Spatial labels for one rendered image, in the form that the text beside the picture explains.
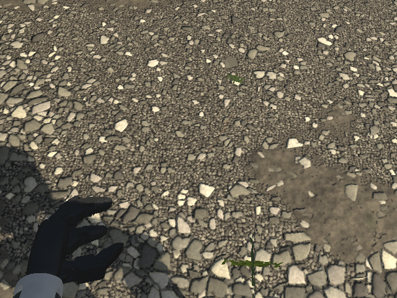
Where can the left robot hand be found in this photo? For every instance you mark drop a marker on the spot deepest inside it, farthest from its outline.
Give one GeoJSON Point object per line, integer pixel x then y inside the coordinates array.
{"type": "Point", "coordinates": [58, 236]}

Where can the robot left forearm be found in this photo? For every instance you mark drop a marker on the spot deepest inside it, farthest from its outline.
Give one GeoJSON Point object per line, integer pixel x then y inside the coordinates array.
{"type": "Point", "coordinates": [39, 285]}

